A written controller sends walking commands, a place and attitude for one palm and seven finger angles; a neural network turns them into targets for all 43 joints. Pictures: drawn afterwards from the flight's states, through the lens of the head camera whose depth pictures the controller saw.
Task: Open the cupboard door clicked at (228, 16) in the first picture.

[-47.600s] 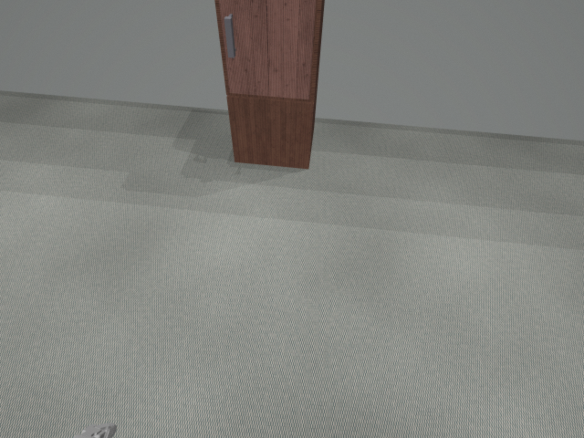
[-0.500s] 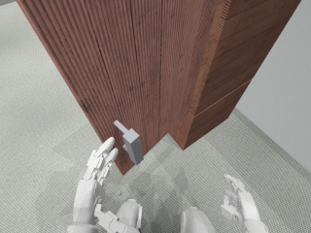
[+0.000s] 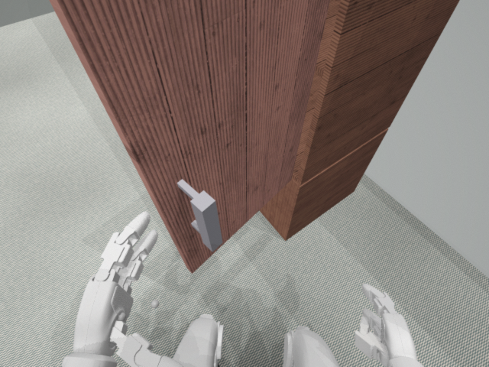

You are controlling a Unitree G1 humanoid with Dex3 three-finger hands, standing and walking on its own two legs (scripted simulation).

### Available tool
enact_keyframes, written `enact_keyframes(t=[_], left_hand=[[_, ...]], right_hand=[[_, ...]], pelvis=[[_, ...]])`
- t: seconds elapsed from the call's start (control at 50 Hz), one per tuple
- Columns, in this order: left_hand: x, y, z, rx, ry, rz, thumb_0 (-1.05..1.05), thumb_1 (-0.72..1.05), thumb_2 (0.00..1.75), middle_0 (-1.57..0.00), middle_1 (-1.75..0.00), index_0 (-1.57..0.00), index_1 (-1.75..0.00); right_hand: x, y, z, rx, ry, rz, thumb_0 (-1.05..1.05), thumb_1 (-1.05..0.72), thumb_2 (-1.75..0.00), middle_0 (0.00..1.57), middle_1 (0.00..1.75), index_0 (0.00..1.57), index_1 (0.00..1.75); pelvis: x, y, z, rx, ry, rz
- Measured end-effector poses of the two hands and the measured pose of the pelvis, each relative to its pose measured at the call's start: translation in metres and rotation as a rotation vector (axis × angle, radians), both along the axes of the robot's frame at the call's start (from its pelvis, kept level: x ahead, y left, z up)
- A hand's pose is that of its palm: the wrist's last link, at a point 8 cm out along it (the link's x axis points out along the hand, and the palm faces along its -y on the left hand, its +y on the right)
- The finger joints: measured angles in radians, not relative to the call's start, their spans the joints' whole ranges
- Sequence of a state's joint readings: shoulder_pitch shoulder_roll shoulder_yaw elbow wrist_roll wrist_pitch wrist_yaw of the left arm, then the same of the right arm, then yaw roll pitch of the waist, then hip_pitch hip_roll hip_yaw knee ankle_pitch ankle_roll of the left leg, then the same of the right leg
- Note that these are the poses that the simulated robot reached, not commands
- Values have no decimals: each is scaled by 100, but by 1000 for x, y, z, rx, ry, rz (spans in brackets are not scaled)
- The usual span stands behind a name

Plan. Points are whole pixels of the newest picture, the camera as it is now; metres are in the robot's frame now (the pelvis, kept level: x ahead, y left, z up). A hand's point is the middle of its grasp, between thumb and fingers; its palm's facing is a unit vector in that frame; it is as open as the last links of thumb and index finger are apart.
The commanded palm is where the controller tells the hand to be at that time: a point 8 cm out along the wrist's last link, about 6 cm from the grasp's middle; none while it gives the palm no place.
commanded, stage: draw the hand back to the body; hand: left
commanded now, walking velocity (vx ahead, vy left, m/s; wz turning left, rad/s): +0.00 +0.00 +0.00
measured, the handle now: (199, 216) +0.34 +0.10 +0.04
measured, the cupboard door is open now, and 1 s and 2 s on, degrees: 100 100 100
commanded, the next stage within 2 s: step back with the hand held close in 1.42 s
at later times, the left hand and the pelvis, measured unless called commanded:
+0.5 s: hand (67, 280) +0.20 +0.20 +0.16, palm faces +0.12 -0.94 -0.33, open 15.3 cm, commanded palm +0.17 +0.26 +0.19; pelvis +0.03 +0.02 +0.08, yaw +0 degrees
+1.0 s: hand out of the picture +0.24 +0.27 +0.28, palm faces +0.40 -0.81 -0.42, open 9.6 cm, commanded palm +0.19 +0.32 +0.30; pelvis +0.05 +0.03 +0.13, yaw -1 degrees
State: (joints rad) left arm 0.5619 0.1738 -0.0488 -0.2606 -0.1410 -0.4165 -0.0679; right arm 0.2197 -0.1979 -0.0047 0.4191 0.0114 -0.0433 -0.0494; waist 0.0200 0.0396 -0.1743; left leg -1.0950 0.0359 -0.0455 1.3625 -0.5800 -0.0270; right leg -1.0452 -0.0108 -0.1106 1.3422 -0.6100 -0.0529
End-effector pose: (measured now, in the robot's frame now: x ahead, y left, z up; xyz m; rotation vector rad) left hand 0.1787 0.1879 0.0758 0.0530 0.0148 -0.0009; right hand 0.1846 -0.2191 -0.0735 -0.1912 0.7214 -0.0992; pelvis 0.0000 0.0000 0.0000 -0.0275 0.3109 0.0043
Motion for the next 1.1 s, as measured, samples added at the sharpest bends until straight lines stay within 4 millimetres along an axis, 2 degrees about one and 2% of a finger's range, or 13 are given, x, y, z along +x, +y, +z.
enact_keyframes(t=[0.08, 0.18, 0.36, 0.42, 0.52, 0.6, 0.84, 1.1], left_hand=[[0, 10, 24, 8, 5, 25, -2, -50, 30, -15, -30, -16, -30], [-2, 17, 45, 4, 25, 24, -1, -50, 30, -15, -30, -15, -30], [-4, 38, 77, 26, -5, 33, -1, -47, 31, -15, -30, -16, -30], [-3, 49, 90, 166, 55, 78, -1, -42, 33, -16, -30, -16, -30], [-7, 63, 108, 289, 158, 174, -1, -28, 39, -16, -30, -17, -30], [-5, 76, 124, 329, 157, 237, -1, -16, 44, -17, -30, -17, -30], [14, 104, 184, 379, -27, 341, 0, 25, 62, -19, -30, -19, -30], [25, 130, 244, 452, -219, 430, 1, 69, 81, -20, -30, -21, -30]], right_hand=[[-6, 5, 16, 17, 0, -18, 2, -91, -90, 20, 30, 20, 30], [-8, 5, 40, 9, -17, -27, 1, -91, -90, 20, 30, 20, 30], [5, 1, 70, -17, -69, -39, 1, -91, -90, 20, 30, 20, 30], [10, 3, 79, -28, -67, -50, 1, -91, -90, 20, 30, 20, 30], [19, 11, 96, -21, -83, -58, 1, -91, -90, 20, 30, 20, 30], [24, 19, 105, -19, -94, -35, 1, -91, -90, 20, 30, 20, 30], [33, 33, 121, -1, -106, 21, 1, -91, -90, 20, 30, 20, 30], [37, 27, 129, -6, -87, 37, 1, -91, -90, 20, 30, 20, 30]], pelvis=[[3, 2, 17, -2, -30, 3], [10, 5, 37, -4, -63, 7], [21, 10, 57, -7, -115, 10], [27, 12, 66, -1, -137, 1], [35, 17, 84, 4, -185, -4], [39, 20, 94, 7, -221, -2], [49, 25, 116, 12, -310, -5], [51, 24, 129, 15, -362, -20]])
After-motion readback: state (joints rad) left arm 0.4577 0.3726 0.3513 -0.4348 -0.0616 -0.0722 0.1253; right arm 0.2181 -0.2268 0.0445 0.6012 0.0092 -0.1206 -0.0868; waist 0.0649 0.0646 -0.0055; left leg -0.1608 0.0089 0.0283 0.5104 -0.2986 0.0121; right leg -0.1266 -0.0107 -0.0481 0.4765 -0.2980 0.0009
